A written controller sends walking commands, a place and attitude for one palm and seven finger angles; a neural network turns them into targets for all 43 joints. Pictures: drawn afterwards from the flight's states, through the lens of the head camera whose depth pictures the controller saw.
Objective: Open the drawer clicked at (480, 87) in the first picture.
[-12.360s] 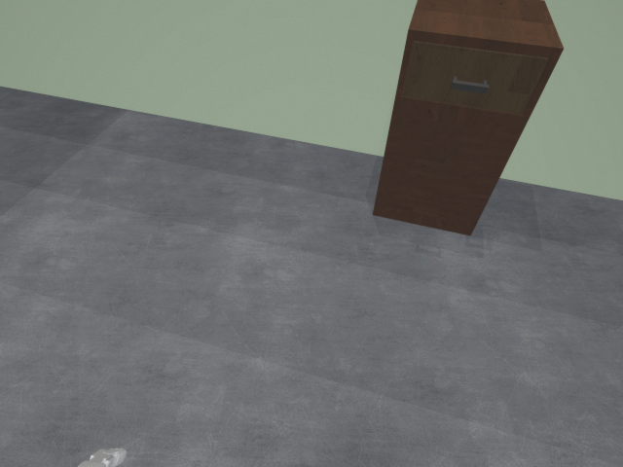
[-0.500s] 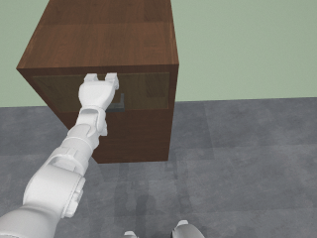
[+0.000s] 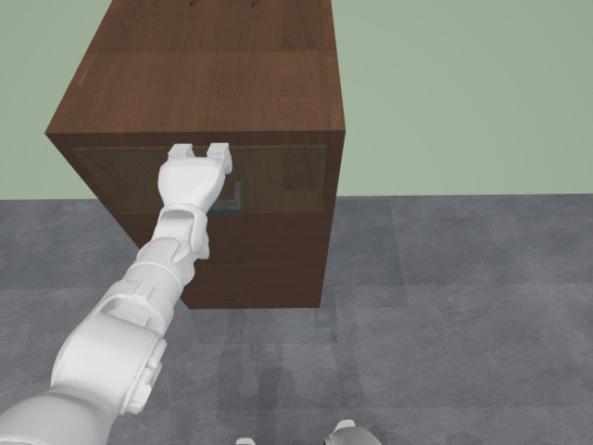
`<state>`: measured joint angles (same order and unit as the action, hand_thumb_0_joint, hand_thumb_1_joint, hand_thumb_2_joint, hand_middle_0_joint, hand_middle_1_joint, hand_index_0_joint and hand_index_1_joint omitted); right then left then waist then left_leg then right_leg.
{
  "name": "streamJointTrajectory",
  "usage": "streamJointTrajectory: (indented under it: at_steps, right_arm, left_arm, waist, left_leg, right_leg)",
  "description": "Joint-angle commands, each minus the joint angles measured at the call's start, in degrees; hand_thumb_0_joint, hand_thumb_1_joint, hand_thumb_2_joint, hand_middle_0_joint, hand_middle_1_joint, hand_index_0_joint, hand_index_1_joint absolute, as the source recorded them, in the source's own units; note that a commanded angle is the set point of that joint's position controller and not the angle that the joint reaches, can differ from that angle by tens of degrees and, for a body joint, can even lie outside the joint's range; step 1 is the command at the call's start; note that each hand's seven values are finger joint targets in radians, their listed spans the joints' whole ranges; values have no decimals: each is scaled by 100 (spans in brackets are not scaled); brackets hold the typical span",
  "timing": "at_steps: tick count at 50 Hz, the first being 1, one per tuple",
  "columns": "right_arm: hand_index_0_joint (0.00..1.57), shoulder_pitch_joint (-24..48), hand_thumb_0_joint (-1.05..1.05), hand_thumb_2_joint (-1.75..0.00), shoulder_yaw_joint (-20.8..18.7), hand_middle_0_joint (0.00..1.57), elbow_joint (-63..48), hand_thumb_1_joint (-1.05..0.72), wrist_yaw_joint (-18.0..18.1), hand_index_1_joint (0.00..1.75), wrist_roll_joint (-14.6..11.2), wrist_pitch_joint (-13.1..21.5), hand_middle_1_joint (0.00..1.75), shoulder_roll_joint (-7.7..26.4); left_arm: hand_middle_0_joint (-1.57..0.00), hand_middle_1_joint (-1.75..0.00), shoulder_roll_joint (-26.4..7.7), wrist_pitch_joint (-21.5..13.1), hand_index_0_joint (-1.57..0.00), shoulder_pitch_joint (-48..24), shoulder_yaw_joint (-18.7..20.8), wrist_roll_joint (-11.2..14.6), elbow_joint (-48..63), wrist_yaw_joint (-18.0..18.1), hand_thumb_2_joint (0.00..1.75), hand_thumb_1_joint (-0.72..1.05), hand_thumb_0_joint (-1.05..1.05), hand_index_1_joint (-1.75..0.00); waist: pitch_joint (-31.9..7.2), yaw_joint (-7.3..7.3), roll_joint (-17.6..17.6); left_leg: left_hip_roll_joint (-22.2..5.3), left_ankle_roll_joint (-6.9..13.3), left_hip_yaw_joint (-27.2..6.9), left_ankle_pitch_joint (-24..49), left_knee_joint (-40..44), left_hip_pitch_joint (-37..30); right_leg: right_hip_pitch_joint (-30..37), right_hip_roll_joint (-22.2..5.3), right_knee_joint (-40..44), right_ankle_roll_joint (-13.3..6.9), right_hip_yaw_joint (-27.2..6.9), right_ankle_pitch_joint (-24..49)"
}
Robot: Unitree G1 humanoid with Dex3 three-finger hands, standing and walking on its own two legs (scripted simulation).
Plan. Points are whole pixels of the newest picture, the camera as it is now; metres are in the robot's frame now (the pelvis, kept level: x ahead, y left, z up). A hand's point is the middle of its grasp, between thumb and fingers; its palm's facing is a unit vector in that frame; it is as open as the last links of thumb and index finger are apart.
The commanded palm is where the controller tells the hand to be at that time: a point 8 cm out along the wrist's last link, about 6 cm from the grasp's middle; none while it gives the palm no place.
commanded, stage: lower the fingers behind the handle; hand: left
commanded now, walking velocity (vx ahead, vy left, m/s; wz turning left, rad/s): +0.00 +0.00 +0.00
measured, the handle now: (210, 198) +0.51 +0.13 -0.04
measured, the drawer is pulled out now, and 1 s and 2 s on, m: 0.00 0.00 0.00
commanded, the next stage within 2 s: close the thumb around the handle in 1.48 s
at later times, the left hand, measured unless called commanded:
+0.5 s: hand (206, 221) +0.46 +0.13 -0.03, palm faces -0.11 -0.02 -0.99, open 13.8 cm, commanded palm +0.45 +0.14 +0.02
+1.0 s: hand (208, 221) +0.47 +0.13 -0.05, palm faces -0.02 +0.00 -1.00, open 13.8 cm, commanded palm +0.45 +0.13 -0.01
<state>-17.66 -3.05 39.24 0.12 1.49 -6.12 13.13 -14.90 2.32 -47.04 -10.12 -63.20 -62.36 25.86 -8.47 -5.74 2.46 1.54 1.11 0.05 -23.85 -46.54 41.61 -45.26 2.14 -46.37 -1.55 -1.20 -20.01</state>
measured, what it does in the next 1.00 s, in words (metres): stands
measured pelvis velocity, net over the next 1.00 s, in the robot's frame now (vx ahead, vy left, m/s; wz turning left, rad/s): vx -0.02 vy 0.00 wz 0.01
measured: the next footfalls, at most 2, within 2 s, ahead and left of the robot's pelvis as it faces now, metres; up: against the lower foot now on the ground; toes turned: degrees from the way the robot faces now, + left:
none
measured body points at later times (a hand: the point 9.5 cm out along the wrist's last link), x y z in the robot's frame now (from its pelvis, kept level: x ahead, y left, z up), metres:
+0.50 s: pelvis -0.02 +0.00 -0.02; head +0.09 -0.01 +0.42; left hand +0.46 +0.13 +0.02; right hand +0.01 -0.27 -0.15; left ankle -0.02 +0.11 -0.70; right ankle +0.01 -0.10 -0.70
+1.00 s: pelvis -0.02 +0.00 -0.04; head +0.10 -0.01 +0.39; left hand +0.46 +0.13 +0.00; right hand +0.00 -0.26 -0.17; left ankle -0.03 +0.11 -0.70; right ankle +0.01 -0.10 -0.70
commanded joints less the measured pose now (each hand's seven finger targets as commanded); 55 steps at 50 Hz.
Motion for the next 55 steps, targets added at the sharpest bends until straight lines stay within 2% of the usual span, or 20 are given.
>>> streamJointTrajectory:
  at_steps: [1,4,6,8,17,19,23,26,30,32,33,34,36,40,41,43,44,49,50,55]
  right_arm:
    - [20,-556,0,-90,-303,20,-363,-90,26,30,2,101,30,805]
    - [20,-546,0,-90,-297,20,-368,-90,33,30,0,80,30,830]
    - [20,-537,0,-90,-288,20,-351,-90,36,30,-9,79,30,818]
    - [20,-542,0,-90,-272,20,-332,-90,52,30,-12,77,30,849]
    - [20,-574,0,-90,-184,20,-397,-90,133,30,-44,105,30,900]
    - [20,-596,0,-90,-197,20,-464,-90,143,30,-47,160,30,883]
    - [20,-681,0,-90,-261,20,-554,-90,173,30,33,334,30,843]
    - [20,-724,0,-90,-276,20,-429,-90,150,30,80,410,30,842]
    - [20,-775,0,-90,-328,20,-222,-90,39,30,125,419,30,888]
    - [20,-787,0,-90,-349,20,-187,-90,-32,30,132,397,30,883]
    - [20,-857,0,-90,-359,20,-119,-90,-47,30,136,364,30,916]
    - [20,-847,0,-90,-351,20,-90,-90,-54,30,134,311,30,949]
    - [20,-823,0,-90,-327,20,-125,-90,-50,30,127,259,30,919]
    - [20,-852,0,-90,-274,20,-106,-90,-3,30,126,218,30,951]
    - [20,-837,0,-90,-255,20,-120,-90,12,30,121,220,30,942]
    - [20,-843,0,-90,-249,20,-146,-90,15,30,113,226,30,943]
    - [20,-830,0,-90,-264,20,-158,-90,11,30,118,236,30,917]
    - [20,-802,0,-90,-244,20,-233,-90,8,30,107,238,30,922]
    - [20,-786,0,-90,-241,20,-237,-90,5,30,111,244,30,910]
    - [20,-798,0,-90,-289,20,-328,-90,-2,30,153,287,30,892]
  left_arm:
    - [-30,-120,-797,94,-30,-2379,162,-49,810,181,30,-50,0,-120]
    - [-30,-120,-1008,174,-30,-2271,332,-56,654,197,30,-50,0,-120]
    - [-30,-120,-773,271,-30,-2349,107,-50,525,191,30,-50,0,-120]
    - [-30,-120,-979,323,-30,-2411,222,-62,414,175,30,-50,0,-120]
    - [-30,-120,-1152,505,-30,-2419,242,-15,-28,-36,30,-50,0,-120]
    - [-30,-120,-1019,395,-30,-2415,148,-15,107,-92,30,-50,0,-120]
    - [-30,-120,-1291,-320,-30,-2750,385,4,1079,-107,30,-50,0,-120]
    - [-30,-120,-1473,-602,-30,-2767,588,-189,1158,232,30,-50,0,-120]
    - [-30,-120,-1301,-297,-30,-2946,513,-287,770,722,30,-50,0,-120]
    - [-30,-120,-940,-114,-30,-3163,279,-162,750,751,30,-50,0,-120]
    - [-30,-120,-1084,-21,-30,-3266,379,-138,692,784,30,-50,0,-120]
    - [-30,-120,-1290,100,-30,-3107,565,-116,535,777,30,-50,0,-120]
    - [-30,-120,-1056,220,-30,-3197,343,-73,520,700,30,-50,0,-120]
    - [-30,-120,-1189,282,-30,-2978,403,-87,170,526,30,-50,0,-120]
    - [-30,-120,-1099,306,-30,-3001,304,-85,108,492,30,-50,0,-120]
    - [-30,-120,-1069,280,-30,-2795,317,-106,12,442,30,-50,0,-120]
    - [-30,-120,-892,254,-30,-2821,193,-94,99,420,30,-50,0,-120]
    - [-30,-120,-917,184,-30,-2552,249,-126,-14,393,30,-50,0,-120]
    - [-30,-120,-782,200,-30,-2608,126,-141,-48,403,30,-50,0,-120]
    - [-30,-120,-927,-31,-30,-2914,284,-181,639,448,30,-50,0,-120]
  waist:
    - [-2202,-233,-336]
    - [-2243,-204,-449]
    - [-2027,-315,-459]
    - [-2081,-332,-422]
    - [-1902,-402,-535]
    - [-1983,-383,-387]
    - [-2826,-320,-149]
    - [-2651,-297,-65]
    - [-2661,-476,-133]
    - [-2897,-517,116]
    - [-2953,-563,41]
    - [-3024,-482,41]
    - [-3003,-527,41]
    - [-2775,-544,-209]
    - [-2560,-597,-206]
    - [-2539,-531,-234]
    - [-2558,-584,-205]
    - [-2402,-518,-264]
    - [-2306,-590,-245]
    - [-2947,-505,128]
  left_leg:
    - [47,113,172,1860,284,-708]
    - [70,127,190,1758,217,-536]
    - [69,128,203,1621,191,-436]
    - [78,136,193,1547,148,-340]
    - [95,155,185,963,5,183]
    - [89,158,185,868,-54,188]
    - [82,208,110,956,-336,93]
    - [59,180,33,910,-476,235]
    - [44,166,-18,865,-605,304]
    - [46,126,-67,1010,-598,68]
    - [24,139,-77,1077,-599,-2]
    - [34,131,-61,1151,-603,15]
    - [40,140,-44,1199,-597,48]
    - [34,170,-35,1138,-647,316]
    - [37,180,-9,1034,-640,448]
    - [47,172,-13,1059,-659,498]
    - [35,180,12,1082,-700,465]
    - [46,167,-5,927,-805,693]
    - [32,168,-12,868,-816,699]
    - [1,139,-86,1134,-1008,368]
  right_leg:
    - [1554,-14,410,-94,74,1946]
    - [1599,-21,368,-80,32,1934]
    - [1435,-25,395,-67,42,1822]
    - [1410,-36,343,-64,19,1763]
    - [1130,-57,256,-40,-8,1178]
    - [1013,-57,192,-44,-12,1056]
    - [1084,-75,-73,-51,-93,1162]
    - [622,-46,-243,-87,-15,914]
    - [242,-13,-304,-90,68,718]
    - [159,-3,-343,-115,135,769]
    - [191,0,-333,-98,151,843]
    - [274,4,-361,-100,148,922]
    - [343,6,-347,-92,145,1033]
    - [359,-3,-393,-77,132,1074]
    - [323,-11,-362,-64,109,1018]
    - [287,-16,-415,-81,120,1023]
    - [249,-15,-415,-73,112,1081]
    - [65,-22,-539,-89,109,895]
    - [-62,-22,-540,-87,131,816]
    - [-171,-23,-785,-115,141,945]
